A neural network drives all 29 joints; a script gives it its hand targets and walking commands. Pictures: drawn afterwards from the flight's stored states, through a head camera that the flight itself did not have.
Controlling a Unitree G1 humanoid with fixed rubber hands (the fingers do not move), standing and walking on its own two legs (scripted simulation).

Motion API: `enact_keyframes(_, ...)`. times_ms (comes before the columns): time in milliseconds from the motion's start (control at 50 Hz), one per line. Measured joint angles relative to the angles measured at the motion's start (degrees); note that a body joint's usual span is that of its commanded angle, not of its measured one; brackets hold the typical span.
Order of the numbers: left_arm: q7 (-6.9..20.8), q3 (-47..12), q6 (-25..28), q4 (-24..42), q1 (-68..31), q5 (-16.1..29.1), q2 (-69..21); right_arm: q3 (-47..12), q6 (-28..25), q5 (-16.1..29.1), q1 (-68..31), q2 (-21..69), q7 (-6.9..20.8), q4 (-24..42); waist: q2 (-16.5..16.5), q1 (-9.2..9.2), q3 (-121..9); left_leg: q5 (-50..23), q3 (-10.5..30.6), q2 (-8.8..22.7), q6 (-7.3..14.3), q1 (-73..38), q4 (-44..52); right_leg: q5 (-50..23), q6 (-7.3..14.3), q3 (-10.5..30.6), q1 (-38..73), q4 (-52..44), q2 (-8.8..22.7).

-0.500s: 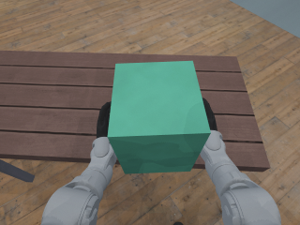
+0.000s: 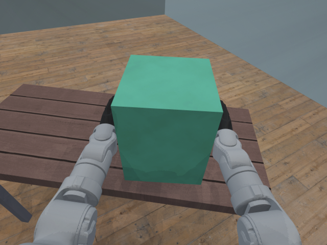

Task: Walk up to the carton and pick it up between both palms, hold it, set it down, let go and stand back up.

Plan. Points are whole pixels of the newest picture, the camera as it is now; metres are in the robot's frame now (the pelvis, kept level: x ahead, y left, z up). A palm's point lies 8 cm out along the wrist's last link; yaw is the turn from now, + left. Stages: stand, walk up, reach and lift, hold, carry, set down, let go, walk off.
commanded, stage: reach and lift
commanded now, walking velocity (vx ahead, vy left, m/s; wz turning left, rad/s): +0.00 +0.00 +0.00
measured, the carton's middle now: (166, 120) +0.41 +0.00 +0.12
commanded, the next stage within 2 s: hold in 1.34 s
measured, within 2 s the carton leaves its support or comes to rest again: neither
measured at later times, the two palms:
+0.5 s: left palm (106, 123) +0.39 +0.14 +0.13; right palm (225, 134) +0.36 -0.14 +0.13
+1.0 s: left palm (100, 117) +0.38 +0.15 +0.15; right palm (224, 128) +0.36 -0.14 +0.15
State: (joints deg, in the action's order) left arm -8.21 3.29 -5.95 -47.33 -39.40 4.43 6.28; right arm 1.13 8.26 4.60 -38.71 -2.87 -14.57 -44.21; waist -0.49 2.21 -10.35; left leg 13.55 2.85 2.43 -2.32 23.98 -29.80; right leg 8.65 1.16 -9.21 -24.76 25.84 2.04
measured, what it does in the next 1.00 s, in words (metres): stands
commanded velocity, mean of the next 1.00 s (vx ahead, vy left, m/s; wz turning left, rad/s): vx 0.00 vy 0.00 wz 0.00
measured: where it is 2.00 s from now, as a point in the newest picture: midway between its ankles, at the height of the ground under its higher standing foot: outside the picture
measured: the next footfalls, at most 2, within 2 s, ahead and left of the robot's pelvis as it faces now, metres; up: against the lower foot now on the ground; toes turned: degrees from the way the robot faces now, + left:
none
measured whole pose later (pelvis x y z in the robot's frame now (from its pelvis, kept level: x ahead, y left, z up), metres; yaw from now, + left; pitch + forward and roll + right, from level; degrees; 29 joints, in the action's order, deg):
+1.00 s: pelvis +0.02 +0.03 +0.01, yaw -1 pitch -4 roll -2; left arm -3.6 11.1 -31.8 -6.2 -26.5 -11.7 -3.5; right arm 1.0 19.9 8.2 -28.4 -1.6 -12.5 -19.7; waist 1.1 4.8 2.2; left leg 13.7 0.5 1.7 -0.4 4.8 -22.9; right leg 5.9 -1.3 -7.1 -4.6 15.2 2.1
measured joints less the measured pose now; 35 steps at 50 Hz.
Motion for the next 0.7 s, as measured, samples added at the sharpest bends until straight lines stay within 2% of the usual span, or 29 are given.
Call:
enact_keyframes(60, 2.29, 4.22, -3.65, -0.76, -2.86, -4.78, -0.44, 2.72, 1.84, -1.79, -2.41, 1.26, 0.27, -1.91, 0.63, 0.35, 1.50, -1.30, -0.44, -0.01, 0.12, -3.47, 2.73, -1.44, -0.05, 0.34, 3.32, -2.75, -0.15)
enact_keyframes(120, 3.93, 7.78, -5.01, -0.85, -4.22, -8.35, -1.25, 5.24, 2.11, -3.58, -3.45, 2.33, 0.80, -2.72, 0.93, 0.60, 2.90, -2.34, -1.06, -0.15, 0.37, -6.35, 4.96, -2.74, -0.27, 0.88, 6.03, -5.08, -0.16)
enact_keyframes(220, 4.98, 12.15, -7.23, 1.56, -3.92, -12.70, -3.77, 7.99, 1.59, -5.29, -3.12, 3.02, 2.36, -3.48, 1.35, 0.30, 5.21, -3.16, -2.49, -0.40, 0.88, -10.28, 7.25, -4.18, -0.76, 2.22, 9.55, -7.61, -0.09)
enact_keyframes(360, 4.34, 11.89, -10.97, 8.84, 0.12, -14.06, -6.27, 7.71, 2.39, -4.34, 0.35, 3.00, 3.53, 0.01, 1.96, -0.06, 8.13, -2.93, -3.95, -0.56, 1.56, -13.48, 7.79, -5.10, -1.45, 3.64, 12.71, -9.24, -0.06)
enact_keyframes(520, 1.69, 7.38, -15.21, 18.69, 4.26, -12.18, -6.76, 5.73, 5.32, -1.18, 3.15, 1.80, 4.11, 7.75, 2.26, -0.01, 8.51, -2.16, -3.96, -0.67, 1.92, -12.35, 6.46, -5.30, -1.86, 3.71, 12.39, -9.62, 0.03)
enact_keyframes(700, 1.98, 8.32, -20.23, 25.32, 5.05, -14.16, -8.13, 5.29, 8.25, -0.89, 3.06, 1.48, 4.79, 11.15, 1.67, 0.80, 9.93, -1.48, -3.29, -1.01, 2.13, -14.59, 6.74, -4.44, -2.26, 3.06, 14.99, -10.00, 0.35)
